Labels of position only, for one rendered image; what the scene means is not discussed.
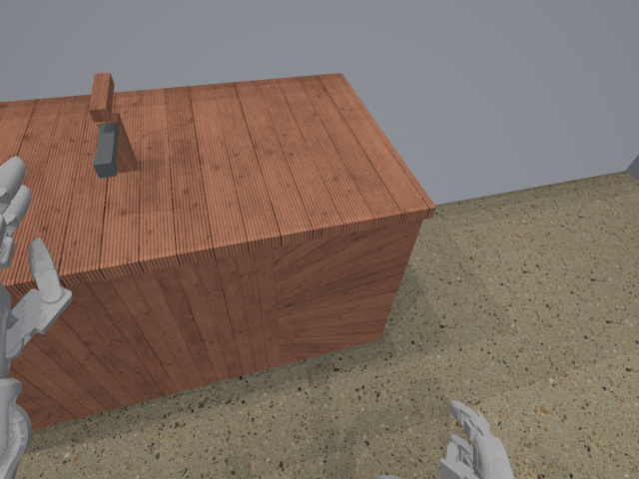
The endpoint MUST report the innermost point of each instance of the left robot forearm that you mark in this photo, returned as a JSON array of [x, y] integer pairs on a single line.
[[15, 428]]

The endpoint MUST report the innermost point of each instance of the robot right hand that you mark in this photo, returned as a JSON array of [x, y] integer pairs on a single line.
[[487, 459]]

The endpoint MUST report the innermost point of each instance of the counter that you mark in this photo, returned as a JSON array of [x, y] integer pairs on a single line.
[[250, 225]]

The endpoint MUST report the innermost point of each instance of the tap lever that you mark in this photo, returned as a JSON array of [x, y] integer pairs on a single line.
[[106, 158]]

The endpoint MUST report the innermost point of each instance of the robot left hand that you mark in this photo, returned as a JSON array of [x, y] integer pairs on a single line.
[[38, 309]]

